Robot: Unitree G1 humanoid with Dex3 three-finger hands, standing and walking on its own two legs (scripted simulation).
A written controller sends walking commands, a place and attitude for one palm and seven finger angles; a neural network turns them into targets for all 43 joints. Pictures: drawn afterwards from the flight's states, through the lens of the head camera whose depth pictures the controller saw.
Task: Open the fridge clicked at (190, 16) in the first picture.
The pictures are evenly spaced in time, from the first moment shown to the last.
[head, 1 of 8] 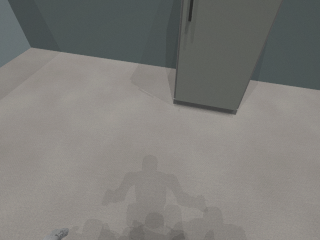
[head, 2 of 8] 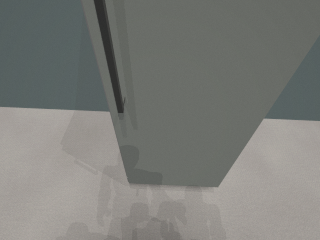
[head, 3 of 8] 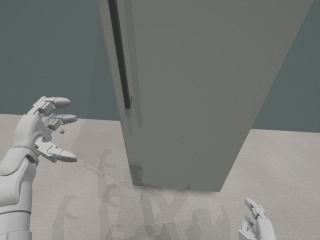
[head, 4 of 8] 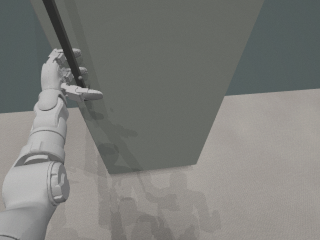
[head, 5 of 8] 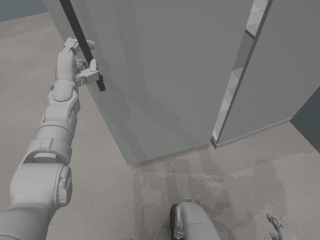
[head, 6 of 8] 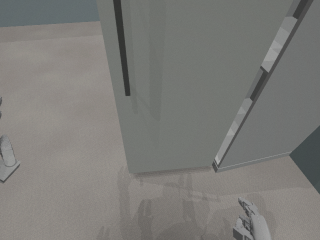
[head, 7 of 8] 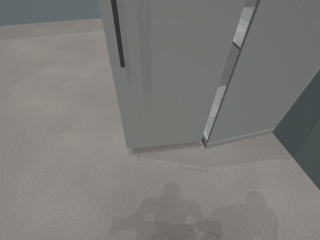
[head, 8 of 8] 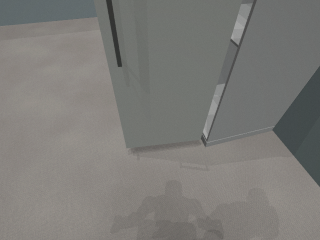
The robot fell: no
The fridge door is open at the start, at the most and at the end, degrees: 0 89 82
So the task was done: yes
